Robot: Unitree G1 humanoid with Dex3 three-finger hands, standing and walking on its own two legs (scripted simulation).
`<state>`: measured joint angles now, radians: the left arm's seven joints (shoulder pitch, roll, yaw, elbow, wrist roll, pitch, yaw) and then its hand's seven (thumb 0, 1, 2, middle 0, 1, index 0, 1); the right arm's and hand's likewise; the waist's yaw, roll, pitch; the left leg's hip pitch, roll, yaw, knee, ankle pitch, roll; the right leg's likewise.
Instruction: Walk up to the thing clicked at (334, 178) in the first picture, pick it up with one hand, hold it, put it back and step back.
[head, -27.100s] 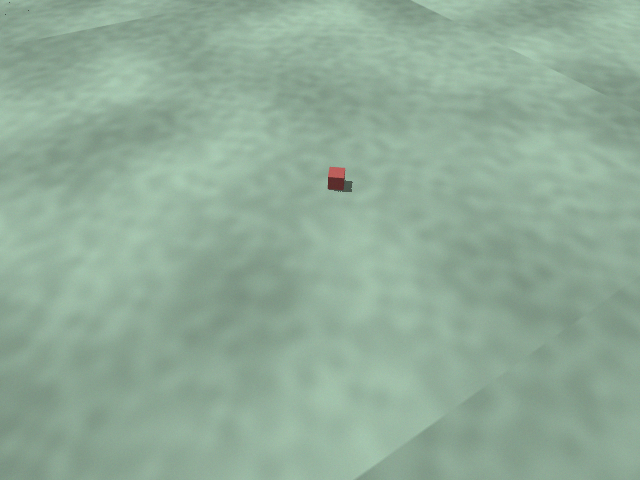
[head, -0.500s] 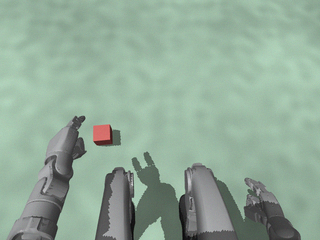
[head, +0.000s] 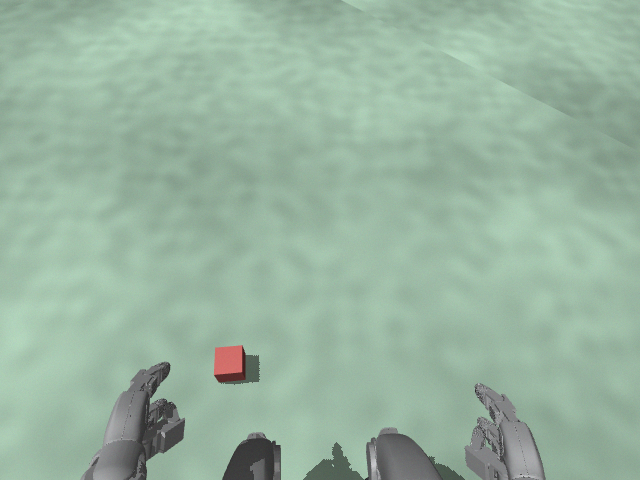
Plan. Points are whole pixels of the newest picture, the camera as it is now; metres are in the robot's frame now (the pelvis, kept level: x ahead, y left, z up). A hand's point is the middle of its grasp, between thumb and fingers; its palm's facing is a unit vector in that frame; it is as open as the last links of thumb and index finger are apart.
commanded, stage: home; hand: left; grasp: from above
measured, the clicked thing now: (230, 363) +0.46 +0.22 -0.64
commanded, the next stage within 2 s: none
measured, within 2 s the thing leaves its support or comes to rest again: neither
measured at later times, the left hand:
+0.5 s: hand (159, 439) +0.19 +0.18 -0.01, palm faces +0.07 -0.98 -0.20, open 7.4 cm
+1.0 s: hand (165, 445) +0.18 +0.17 -0.01, palm faces +0.06 -0.98 -0.20, open 8.7 cm
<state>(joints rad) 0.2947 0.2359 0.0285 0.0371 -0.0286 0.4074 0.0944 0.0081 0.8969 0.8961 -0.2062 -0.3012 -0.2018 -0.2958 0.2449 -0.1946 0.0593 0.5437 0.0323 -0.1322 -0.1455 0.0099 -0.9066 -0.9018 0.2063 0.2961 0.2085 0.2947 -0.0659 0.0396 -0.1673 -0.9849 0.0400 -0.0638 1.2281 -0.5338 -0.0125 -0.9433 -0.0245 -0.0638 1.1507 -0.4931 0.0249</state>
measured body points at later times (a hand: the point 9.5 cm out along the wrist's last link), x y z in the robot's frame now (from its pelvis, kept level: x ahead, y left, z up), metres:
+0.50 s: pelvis +0.03 +0.00 +0.04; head +0.05 +0.01 +0.49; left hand +0.18 +0.23 +0.01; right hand +0.21 -0.24 -0.01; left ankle +0.03 +0.12 -0.64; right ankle +0.04 -0.14 -0.64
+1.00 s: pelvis +0.02 -0.01 +0.04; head +0.04 +0.00 +0.49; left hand +0.18 +0.23 +0.01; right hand +0.18 -0.25 -0.02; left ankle +0.03 +0.12 -0.64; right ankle +0.04 -0.14 -0.64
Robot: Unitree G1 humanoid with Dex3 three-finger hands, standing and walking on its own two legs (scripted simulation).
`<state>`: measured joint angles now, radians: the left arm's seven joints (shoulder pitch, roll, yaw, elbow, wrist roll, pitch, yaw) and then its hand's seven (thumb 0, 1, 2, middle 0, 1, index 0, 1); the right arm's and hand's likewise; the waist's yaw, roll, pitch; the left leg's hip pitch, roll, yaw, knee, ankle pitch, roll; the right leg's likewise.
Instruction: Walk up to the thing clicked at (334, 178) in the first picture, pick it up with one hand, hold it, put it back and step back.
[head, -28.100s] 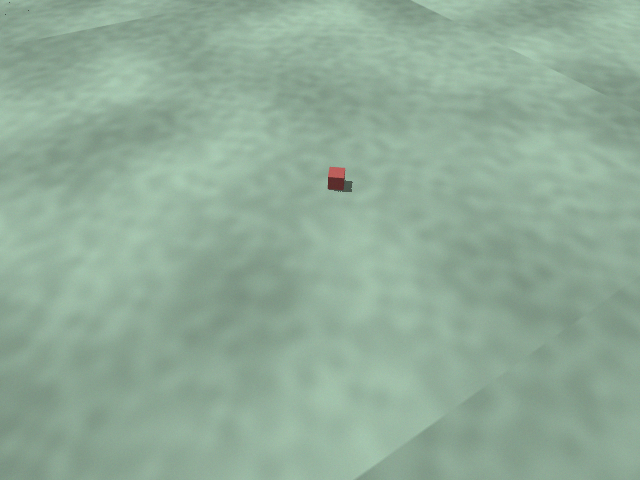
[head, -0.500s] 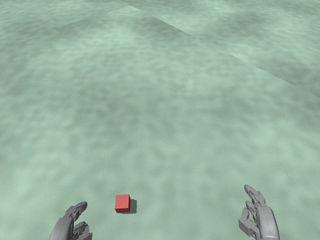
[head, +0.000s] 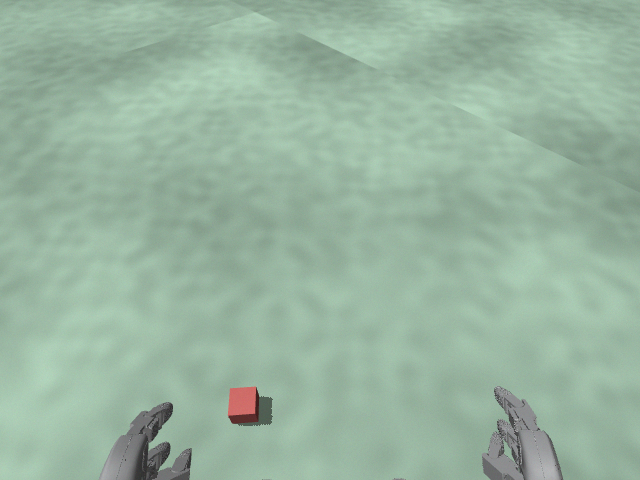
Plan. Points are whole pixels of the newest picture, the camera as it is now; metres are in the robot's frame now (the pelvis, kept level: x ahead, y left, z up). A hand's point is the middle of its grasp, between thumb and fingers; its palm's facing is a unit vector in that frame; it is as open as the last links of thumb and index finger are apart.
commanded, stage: home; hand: left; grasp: from above
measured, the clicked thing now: (244, 405) +0.44 +0.22 -0.68
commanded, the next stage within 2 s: stand in 1.20 s
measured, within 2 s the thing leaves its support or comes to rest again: neither
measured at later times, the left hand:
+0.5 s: hand (179, 476) +0.16 +0.18 -0.05, palm faces +0.04 -0.98 -0.20, open 8.9 cm
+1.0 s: hand (177, 464) +0.17 +0.18 -0.05, palm faces +0.03 -0.98 -0.21, open 8.7 cm
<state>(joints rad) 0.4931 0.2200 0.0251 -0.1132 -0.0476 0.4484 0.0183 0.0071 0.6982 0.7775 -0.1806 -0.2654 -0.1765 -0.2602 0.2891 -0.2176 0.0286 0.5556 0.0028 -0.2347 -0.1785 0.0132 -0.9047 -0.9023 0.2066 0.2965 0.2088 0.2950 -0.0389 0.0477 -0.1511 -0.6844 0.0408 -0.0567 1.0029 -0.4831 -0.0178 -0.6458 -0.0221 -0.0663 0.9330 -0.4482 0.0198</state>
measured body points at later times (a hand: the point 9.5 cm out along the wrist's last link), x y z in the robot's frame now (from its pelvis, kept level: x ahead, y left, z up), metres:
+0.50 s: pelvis +0.00 +0.00 +0.00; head +0.02 +0.00 +0.45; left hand +0.16 +0.23 -0.03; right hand +0.16 -0.24 -0.07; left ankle +0.01 +0.13 -0.68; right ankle +0.01 -0.14 -0.68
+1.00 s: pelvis +0.01 +0.01 +0.00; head +0.03 +0.01 +0.45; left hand +0.17 +0.24 -0.03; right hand +0.17 -0.24 -0.06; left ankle +0.01 +0.13 -0.68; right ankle +0.01 -0.14 -0.68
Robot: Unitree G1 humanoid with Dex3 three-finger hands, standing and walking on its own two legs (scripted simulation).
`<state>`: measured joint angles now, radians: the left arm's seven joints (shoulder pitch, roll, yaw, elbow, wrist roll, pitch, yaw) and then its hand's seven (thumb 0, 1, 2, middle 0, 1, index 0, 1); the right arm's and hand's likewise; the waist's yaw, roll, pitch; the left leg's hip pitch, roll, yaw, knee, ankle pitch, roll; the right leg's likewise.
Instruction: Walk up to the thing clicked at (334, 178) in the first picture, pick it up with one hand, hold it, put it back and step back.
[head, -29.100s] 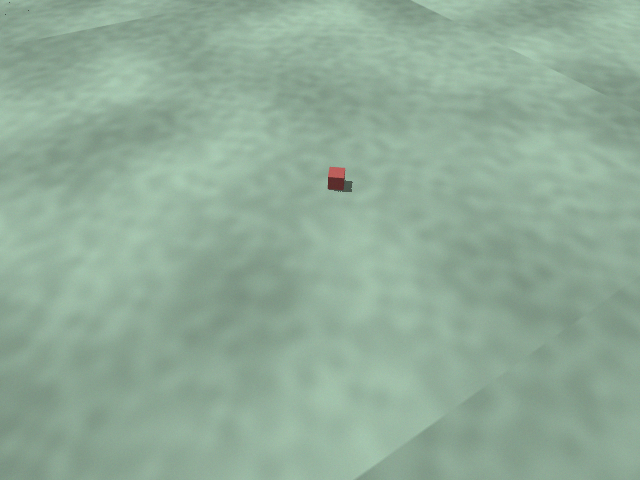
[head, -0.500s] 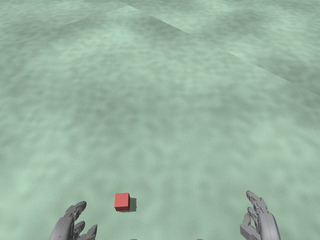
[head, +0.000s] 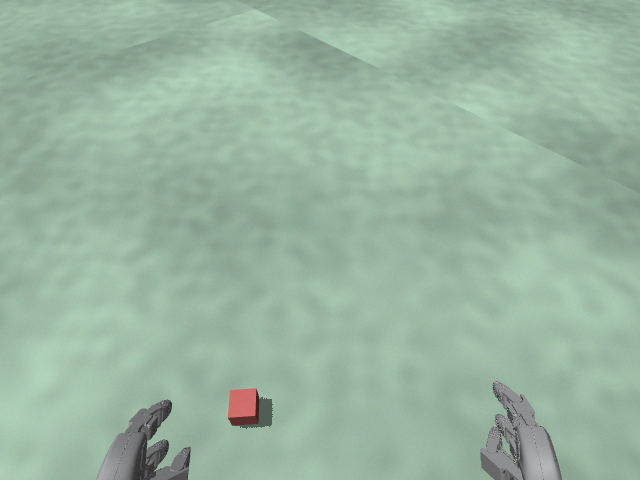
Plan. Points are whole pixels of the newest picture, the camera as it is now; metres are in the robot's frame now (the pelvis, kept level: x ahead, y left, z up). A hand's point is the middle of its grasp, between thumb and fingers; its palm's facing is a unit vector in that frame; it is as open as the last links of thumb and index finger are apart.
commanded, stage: home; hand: left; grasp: from above
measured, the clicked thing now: (244, 407) +0.43 +0.22 -0.68
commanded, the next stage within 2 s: stand in 0.20 s
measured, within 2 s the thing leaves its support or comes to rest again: neither
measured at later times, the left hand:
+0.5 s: hand out of the picture +0.13 +0.22 -0.10, palm faces +0.01 -0.94 -0.33, open 7.5 cm
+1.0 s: hand out of the picture +0.02 +0.23 -0.10, palm faces +0.04 -0.95 -0.32, open 7.4 cm
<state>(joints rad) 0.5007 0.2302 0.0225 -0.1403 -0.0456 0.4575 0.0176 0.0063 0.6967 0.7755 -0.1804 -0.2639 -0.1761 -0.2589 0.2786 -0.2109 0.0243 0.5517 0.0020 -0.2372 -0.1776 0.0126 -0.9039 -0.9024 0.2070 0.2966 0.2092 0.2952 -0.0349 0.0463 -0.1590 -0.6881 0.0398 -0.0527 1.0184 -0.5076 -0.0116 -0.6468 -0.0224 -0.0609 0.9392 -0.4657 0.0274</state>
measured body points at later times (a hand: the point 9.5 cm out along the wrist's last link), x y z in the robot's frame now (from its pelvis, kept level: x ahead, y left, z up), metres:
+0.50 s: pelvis -0.01 +0.00 +0.02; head +0.01 +0.00 +0.47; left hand +0.13 +0.27 -0.07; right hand +0.12 -0.27 -0.09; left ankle +0.00 +0.12 -0.68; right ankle +0.00 -0.14 -0.68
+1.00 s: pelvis -0.01 +0.00 +0.06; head -0.01 +0.00 +0.51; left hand +0.02 +0.28 -0.08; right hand +0.06 -0.28 -0.08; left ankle +0.00 +0.12 -0.68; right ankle +0.00 -0.14 -0.68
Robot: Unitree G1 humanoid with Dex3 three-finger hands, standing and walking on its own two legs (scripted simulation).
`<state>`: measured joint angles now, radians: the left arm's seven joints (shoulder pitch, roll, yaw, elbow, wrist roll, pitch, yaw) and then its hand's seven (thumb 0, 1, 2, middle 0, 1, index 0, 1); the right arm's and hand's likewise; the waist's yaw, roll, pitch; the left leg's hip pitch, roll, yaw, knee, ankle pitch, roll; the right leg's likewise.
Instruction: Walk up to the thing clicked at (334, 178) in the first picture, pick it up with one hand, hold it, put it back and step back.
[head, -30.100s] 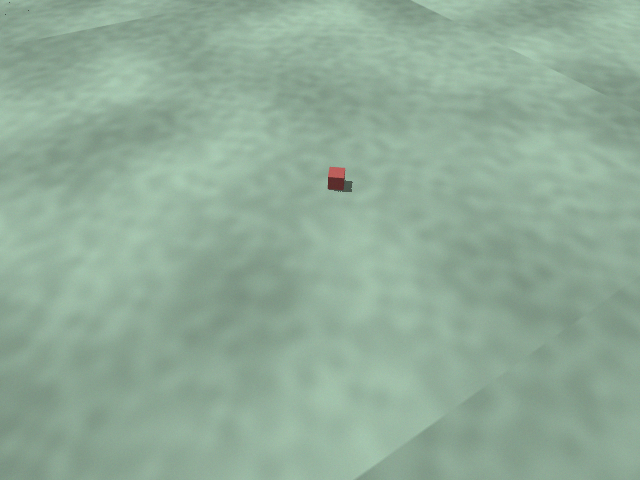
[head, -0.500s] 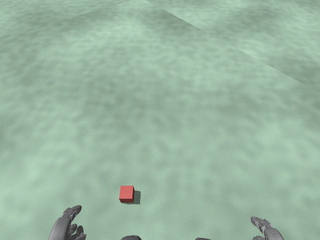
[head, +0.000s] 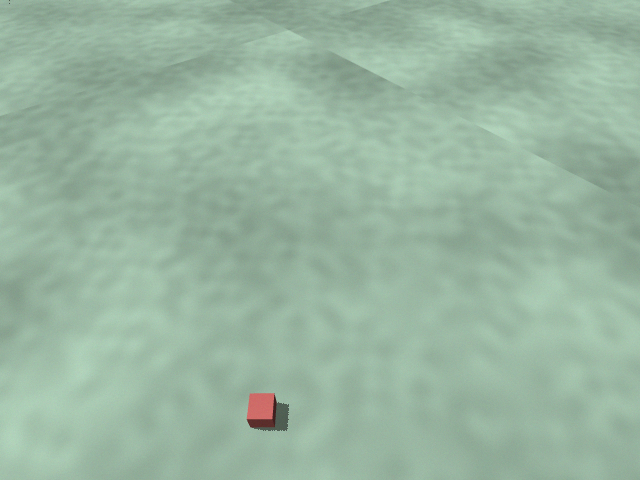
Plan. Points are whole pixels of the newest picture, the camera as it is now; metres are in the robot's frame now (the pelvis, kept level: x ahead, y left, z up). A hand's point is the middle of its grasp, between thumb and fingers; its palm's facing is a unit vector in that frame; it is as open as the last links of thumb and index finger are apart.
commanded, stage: stand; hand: left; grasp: from above
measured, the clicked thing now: (262, 410) +0.45 +0.21 -0.74
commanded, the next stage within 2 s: step back in 1.82 s
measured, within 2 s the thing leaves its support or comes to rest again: neither
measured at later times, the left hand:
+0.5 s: hand out of the picture +0.06 +0.23 -0.16, palm faces +0.01 -0.94 -0.33, open 7.4 cm
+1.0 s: hand out of the picture +0.07 +0.23 -0.15, palm faces +0.00 -0.94 -0.33, open 7.4 cm
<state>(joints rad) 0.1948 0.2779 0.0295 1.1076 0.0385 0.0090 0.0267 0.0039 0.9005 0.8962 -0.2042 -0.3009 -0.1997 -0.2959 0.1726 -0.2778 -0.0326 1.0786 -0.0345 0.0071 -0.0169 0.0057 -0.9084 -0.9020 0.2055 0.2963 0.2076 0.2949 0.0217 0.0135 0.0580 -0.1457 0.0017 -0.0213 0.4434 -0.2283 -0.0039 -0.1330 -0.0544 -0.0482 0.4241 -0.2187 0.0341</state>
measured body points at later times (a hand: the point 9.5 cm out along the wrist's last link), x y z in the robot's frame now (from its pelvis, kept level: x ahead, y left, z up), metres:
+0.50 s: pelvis +0.00 -0.01 +0.00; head +0.00 -0.01 +0.45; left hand +0.05 +0.28 -0.13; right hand +0.06 -0.29 -0.14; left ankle +0.01 +0.12 -0.74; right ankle +0.01 -0.14 -0.74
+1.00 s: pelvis +0.01 -0.01 +0.01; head +0.02 -0.02 +0.46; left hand +0.07 +0.28 -0.13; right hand +0.08 -0.30 -0.14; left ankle +0.01 +0.12 -0.74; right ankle +0.01 -0.14 -0.74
